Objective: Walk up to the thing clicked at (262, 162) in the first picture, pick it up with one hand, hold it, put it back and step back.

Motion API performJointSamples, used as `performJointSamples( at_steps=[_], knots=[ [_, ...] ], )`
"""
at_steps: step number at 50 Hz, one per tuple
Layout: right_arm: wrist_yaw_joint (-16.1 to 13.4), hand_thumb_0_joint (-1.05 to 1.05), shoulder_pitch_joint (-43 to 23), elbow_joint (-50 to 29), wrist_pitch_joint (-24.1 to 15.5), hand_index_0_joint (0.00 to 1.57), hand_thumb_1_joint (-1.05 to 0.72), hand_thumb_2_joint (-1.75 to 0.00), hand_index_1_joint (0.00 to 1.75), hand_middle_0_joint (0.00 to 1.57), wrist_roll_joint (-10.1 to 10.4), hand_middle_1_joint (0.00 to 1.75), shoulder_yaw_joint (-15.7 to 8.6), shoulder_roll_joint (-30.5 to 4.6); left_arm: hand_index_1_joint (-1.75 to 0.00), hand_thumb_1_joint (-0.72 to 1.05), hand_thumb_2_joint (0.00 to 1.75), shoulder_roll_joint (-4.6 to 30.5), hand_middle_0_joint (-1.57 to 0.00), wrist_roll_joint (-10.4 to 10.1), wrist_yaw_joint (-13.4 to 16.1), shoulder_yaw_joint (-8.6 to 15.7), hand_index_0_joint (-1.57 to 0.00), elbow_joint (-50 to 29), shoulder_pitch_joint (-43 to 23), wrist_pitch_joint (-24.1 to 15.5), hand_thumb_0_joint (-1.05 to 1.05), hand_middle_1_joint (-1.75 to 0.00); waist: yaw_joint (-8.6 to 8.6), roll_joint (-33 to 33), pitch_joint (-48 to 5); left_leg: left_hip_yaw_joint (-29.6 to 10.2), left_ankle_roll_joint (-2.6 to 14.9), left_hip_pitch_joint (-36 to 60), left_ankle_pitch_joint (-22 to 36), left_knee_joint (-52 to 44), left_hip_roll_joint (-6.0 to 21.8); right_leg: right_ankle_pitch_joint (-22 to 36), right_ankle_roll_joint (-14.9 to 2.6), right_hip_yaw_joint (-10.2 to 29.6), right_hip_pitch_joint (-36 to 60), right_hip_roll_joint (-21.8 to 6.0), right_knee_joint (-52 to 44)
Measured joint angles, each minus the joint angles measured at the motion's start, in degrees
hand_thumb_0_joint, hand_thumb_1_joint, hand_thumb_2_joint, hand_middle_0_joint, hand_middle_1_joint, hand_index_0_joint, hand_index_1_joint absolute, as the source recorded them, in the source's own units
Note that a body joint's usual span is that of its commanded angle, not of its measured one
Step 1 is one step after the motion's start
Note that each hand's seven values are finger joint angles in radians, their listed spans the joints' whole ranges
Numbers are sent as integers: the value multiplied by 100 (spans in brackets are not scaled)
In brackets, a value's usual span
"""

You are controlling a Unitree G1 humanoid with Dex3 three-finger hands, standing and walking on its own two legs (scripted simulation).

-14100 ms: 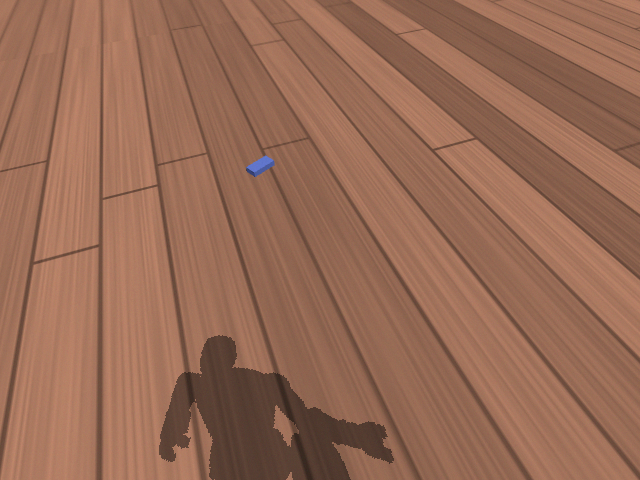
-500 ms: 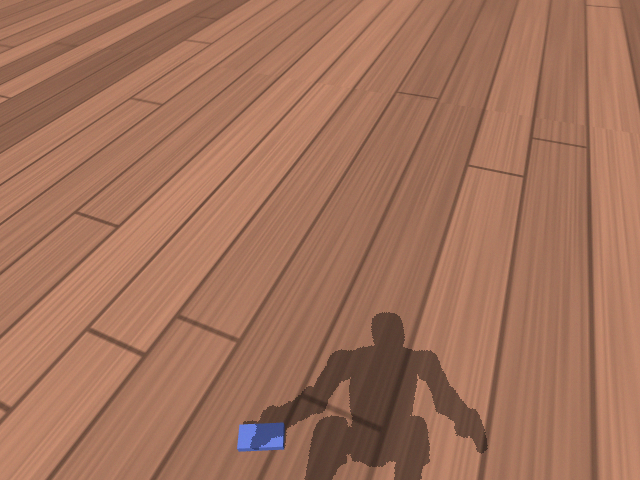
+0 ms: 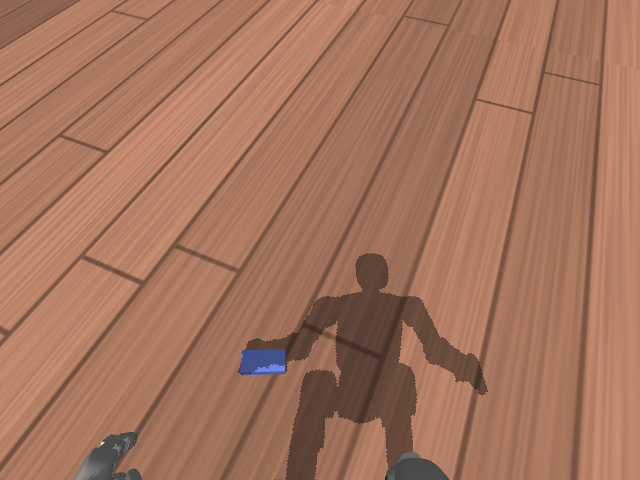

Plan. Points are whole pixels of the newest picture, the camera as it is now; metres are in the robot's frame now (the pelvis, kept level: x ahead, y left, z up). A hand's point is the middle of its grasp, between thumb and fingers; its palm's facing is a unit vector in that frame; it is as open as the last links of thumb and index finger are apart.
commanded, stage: walk up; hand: left
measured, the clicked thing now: (263, 362) +0.49 +0.20 -0.73
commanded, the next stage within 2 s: none
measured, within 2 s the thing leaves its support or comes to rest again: neither
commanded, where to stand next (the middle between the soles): +0.11 +0.00 m, yaw -1 degrees
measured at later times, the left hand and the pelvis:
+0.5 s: hand out of the picture -0.01 +0.24 -0.13, palm faces -0.09 -0.92 -0.39, open 7.4 cm; pelvis -0.12 -0.02 +0.01, yaw -4 degrees
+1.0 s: hand out of the picture -0.19 +0.24 -0.15, palm faces -0.06 -0.93 -0.36, open 7.4 cm; pelvis -0.26 -0.03 +0.01, yaw -4 degrees
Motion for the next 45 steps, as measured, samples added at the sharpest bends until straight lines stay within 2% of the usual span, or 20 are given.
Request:
performJointSamples(
  at_steps=[1,3,5,7,10,13,16,18,20,23,25,27,31,33,35,36,38,40,42,45],
  knots=[
    [-4,0,31,-4,-12,20,-91,-90,30,20,-55,30,-5,59,-30,91,89,47,-21,-10,31,31,-20,-63,-81,31,0,-30,29,-107,99,46,-25,-44,-60,109,-49,-489,-86,266,-139,127,451],
    [13,0,114,-7,6,20,-91,-90,30,20,-96,30,42,170,-30,91,89,81,-21,-8,106,84,-20,-137,-129,70,0,-30,15,-171,181,35,-19,-110,-37,164,-27,-1401,-178,677,-334,604,1476],
    [-21,0,203,-12,21,20,-91,-90,30,20,-126,30,79,284,-30,91,89,90,-21,-29,127,94,-20,-165,-87,83,0,-30,15,-197,172,28,-15,-97,132,-37,21,-1596,-204,781,-427,943,2343],
    [-81,0,253,-69,23,20,-90,-90,30,21,-143,30,99,348,-30,91,89,68,-20,-47,105,96,-20,-208,38,75,0,-30,45,-181,153,75,0,-78,307,-259,80,-1571,-155,708,-388,1064,2809],
    [-155,0,259,-239,-28,20,-90,-90,30,21,-124,30,102,381,-30,91,89,22,-21,-19,57,102,-20,-264,281,81,0,-30,52,-104,159,151,7,-95,502,-453,175,-1594,-14,567,-76,1007,2677],
    [-189,0,205,-437,-75,20,-90,-90,30,21,-106,30,122,368,-30,91,89,7,-21,-4,10,129,-20,-310,466,106,0,-30,51,-53,188,237,-16,-209,626,-473,255,-1571,54,473,318,826,1961],
    [-179,0,130,-593,-69,20,-90,-90,30,21,-105,30,145,299,-30,91,89,-5,-21,5,-43,158,-20,-346,585,92,0,-30,70,11,193,311,-77,-397,694,-346,337,-1414,-8,289,749,596,905],
    [-160,0,100,-654,-34,20,-90,-90,30,21,-88,30,157,221,-30,91,89,-27,-21,15,-76,183,-20,-355,657,43,0,-30,99,78,137,333,-144,-569,699,-166,392,-966,-106,127,1116,474,-42],
    [-155,0,27,-633,24,20,-90,-90,30,21,-37,30,141,104,-30,91,89,-143,-21,67,-87,204,-20,-335,706,-24,0,-30,62,347,137,148,-172,-731,718,47,515,-785,-81,-46,1251,588,-388],
    [-217,0,47,-564,104,20,-90,-90,30,21,30,30,110,92,-30,91,89,-214,-21,76,-139,153,-20,-433,867,-33,0,-30,131,279,-6,-317,-168,-1023,-574,1261,-27,-733,-136,-7,1058,436,-218],
    [-226,0,112,-563,83,20,-90,-90,30,21,68,30,117,40,-30,91,89,-282,-21,77,-112,120,-20,-491,914,-18,0,-30,175,263,-84,-499,-174,-1107,-728,2040,-338,-595,-142,20,988,334,-299],
    [-239,0,191,-585,24,20,-90,-90,30,21,79,30,130,2,-30,91,89,-313,-21,101,-82,111,-20,-581,903,5,0,-30,172,266,-127,-506,-210,-1029,-722,2309,-444,-469,-135,-15,892,270,-358],
    [-239,0,351,-608,-45,20,-91,-90,30,20,23,30,153,19,-30,90,89,-260,-21,126,-20,108,-20,-873,763,-10,1,-30,146,218,-104,-231,-246,-434,-780,1321,-269,-339,-90,-202,634,185,-250],
    [-219,0,423,-606,-83,20,-91,-90,30,20,-16,30,157,49,-30,90,89,-197,-21,90,-9,99,-20,-1008,662,-8,0,-30,114,165,-72,-60,-206,-21,-339,302,-147,-370,-51,-328,447,128,-10],
    [-207,0,402,-544,-118,20,-91,-90,30,20,-74,30,143,169,-30,90,89,-91,-21,45,-11,113,-20,-1052,514,32,0,-30,160,-88,63,75,-44,146,110,-139,-255,-403,-64,-235,243,-5,352],
    [-174,0,389,-539,-113,20,-91,-90,30,20,-93,30,170,214,-30,90,89,-74,-21,18,1,130,-20,-1030,468,67,0,-30,192,-153,110,102,-2,94,116,-72,-262,-781,-114,-57,130,86,628],
    [-123,0,387,-560,-127,20,-90,-90,30,21,-108,30,219,265,-30,91,89,-74,-21,4,28,152,-20,-944,449,147,0,-30,139,-84,110,-2,24,-21,189,-27,-125,-1507,-161,288,-127,533,1637],
    [-139,0,380,-567,-135,20,-90,-90,30,21,-126,30,256,339,-30,91,89,-30,-21,-32,26,181,-20,-867,510,172,0,-30,146,-108,49,-27,-8,-50,389,-219,-9,-1588,-204,564,-294,853,2535],
    [-155,1,359,-592,-148,20,-90,-90,30,21,-141,30,250,364,-30,91,89,-4,-21,-38,-6,212,-20,-787,632,132,0,-30,180,-113,-25,-15,-33,-88,578,-402,104,-1435,-182,631,-267,944,2905],
    [-128,1,302,-660,-169,21,-90,-90,30,21,-176,30,201,342,-30,91,89,16,-21,0,-84,225,-20,-618,899,48,0,-30,193,-85,-133,27,-41,-163,778,-572,242,-1315,-71,537,177,786,2271]
  ],
)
